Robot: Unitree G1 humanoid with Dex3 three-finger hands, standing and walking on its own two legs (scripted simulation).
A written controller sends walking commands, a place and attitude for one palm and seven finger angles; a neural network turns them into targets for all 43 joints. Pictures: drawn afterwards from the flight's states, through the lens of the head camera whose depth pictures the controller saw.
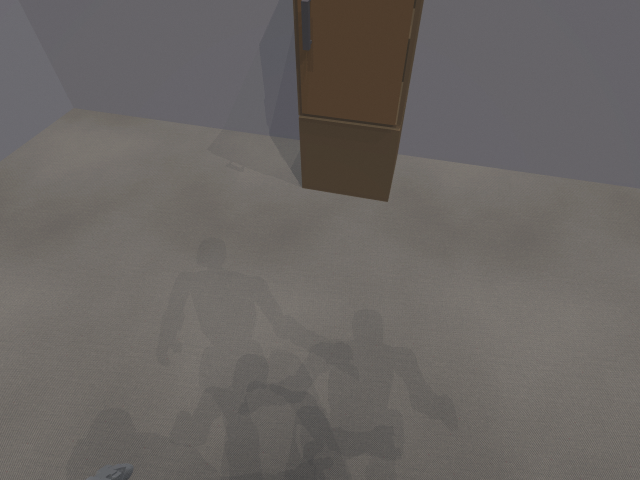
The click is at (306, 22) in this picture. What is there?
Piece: cupboard door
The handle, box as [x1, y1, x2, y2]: [301, 0, 311, 50]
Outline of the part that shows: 302,0 302,42 303,49 308,50 311,42 309,37 310,0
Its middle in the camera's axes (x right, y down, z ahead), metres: -0.05 -0.73 +1.32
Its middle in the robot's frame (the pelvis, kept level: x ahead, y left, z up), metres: +1.48 +0.11 +0.01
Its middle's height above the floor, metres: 0.78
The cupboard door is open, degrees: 0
